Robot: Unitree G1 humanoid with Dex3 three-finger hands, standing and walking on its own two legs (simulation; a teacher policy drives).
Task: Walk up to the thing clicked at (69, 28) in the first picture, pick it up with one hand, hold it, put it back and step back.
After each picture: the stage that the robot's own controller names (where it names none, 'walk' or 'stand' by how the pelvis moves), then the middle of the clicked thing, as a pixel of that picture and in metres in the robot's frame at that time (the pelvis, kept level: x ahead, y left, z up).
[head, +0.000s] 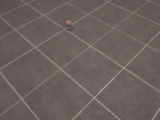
stand; (68, 25) +1.61 +0.18 -0.72
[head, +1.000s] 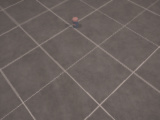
walk; (75, 22) +1.48 +0.20 -0.71
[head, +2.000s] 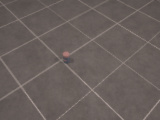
walk; (66, 57) +1.02 +0.20 -0.70
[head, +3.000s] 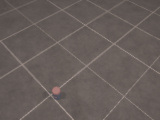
walk; (56, 93) +0.64 +0.21 -0.70
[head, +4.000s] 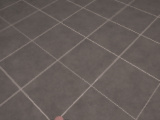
stand; out of the picture +0.41 +0.22 -0.70
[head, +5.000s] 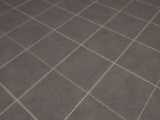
stand; out of the picture +0.37 +0.21 -0.72
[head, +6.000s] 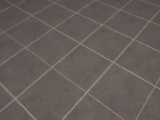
stand; out of the picture +0.36 +0.22 -0.73
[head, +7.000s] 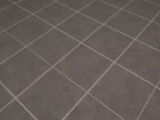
stand; out of the picture +0.36 +0.22 -0.73
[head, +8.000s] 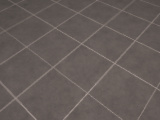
stand; out of the picture +0.36 +0.21 -0.73
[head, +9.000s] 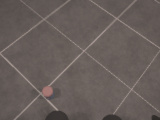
go down; (48, 93) +0.40 +0.21 -0.57
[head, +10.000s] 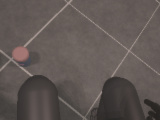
go down; (22, 57) +0.43 +0.27 -0.31
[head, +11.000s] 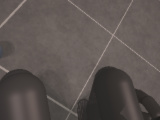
close in; out of the picture +0.42 +0.30 -0.26
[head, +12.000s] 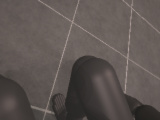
close; out of the picture +0.40 +0.33 -0.21
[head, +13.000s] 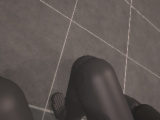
close; out of the picture +0.38 +0.32 -0.22
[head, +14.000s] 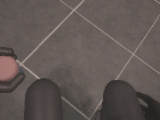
lift; (9, 72) +0.32 +0.26 -0.05
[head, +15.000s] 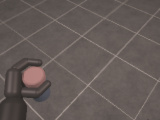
hold; (37, 84) +0.32 +0.17 +0.04
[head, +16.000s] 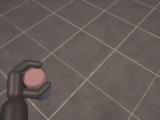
hold; (38, 85) +0.33 +0.17 +0.00
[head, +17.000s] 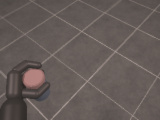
hold; (37, 85) +0.33 +0.18 +0.00
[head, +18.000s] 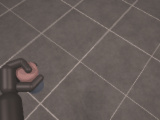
crouch; (31, 79) +0.36 +0.19 -0.05
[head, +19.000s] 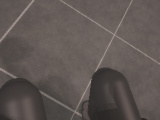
lower; out of the picture +0.45 +0.30 -0.11
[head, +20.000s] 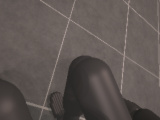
lower; out of the picture +0.39 +0.34 -0.22
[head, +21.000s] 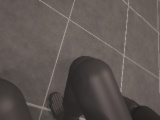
lower; out of the picture +0.39 +0.34 -0.22
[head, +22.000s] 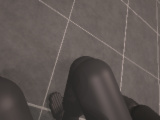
lower; out of the picture +0.39 +0.34 -0.22
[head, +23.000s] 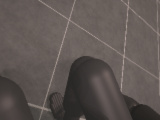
lower; out of the picture +0.39 +0.34 -0.22
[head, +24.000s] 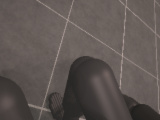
open; out of the picture +0.39 +0.34 -0.22
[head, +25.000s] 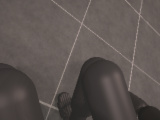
rise; out of the picture +0.38 +0.33 -0.22
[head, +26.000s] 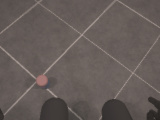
walk; (43, 82) +0.42 +0.24 -0.50
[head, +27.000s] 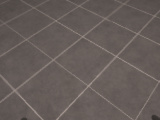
stand; out of the picture +0.37 +0.21 -0.67
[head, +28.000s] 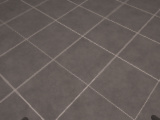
stand; out of the picture +0.37 +0.22 -0.67
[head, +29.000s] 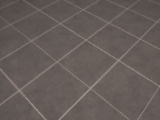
stand; out of the picture +0.38 +0.20 -0.71
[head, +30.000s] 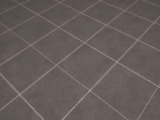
stand; out of the picture +0.38 +0.21 -0.73
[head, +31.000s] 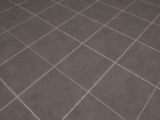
stand; out of the picture +0.36 +0.22 -0.73
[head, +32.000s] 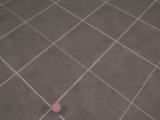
walk; (56, 109) +0.42 +0.18 -0.70
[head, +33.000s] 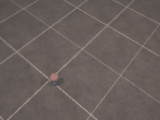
walk; (54, 79) +0.66 +0.21 -0.71
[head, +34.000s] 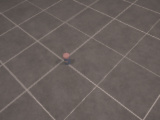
stand; (66, 58) +1.02 +0.26 -0.70
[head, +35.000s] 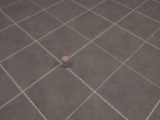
stand; (65, 62) +0.98 +0.19 -0.71
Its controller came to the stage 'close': yes
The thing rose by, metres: 0.71
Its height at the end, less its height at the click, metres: +0.00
